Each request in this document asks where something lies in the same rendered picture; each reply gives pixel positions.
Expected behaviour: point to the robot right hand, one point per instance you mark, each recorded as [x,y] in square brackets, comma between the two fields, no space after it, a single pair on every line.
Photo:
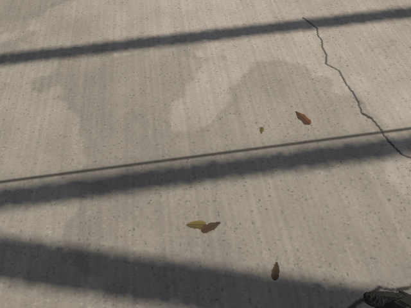
[381,299]

